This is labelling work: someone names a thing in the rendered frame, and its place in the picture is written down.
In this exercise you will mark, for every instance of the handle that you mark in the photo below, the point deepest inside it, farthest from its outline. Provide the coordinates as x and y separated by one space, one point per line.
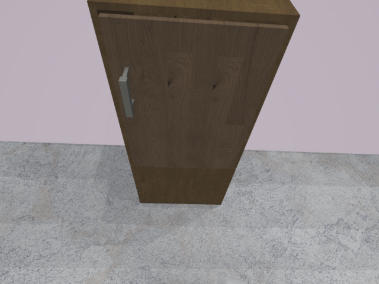
125 93

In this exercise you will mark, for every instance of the cupboard door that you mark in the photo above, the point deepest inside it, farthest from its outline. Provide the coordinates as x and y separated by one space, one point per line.
196 85

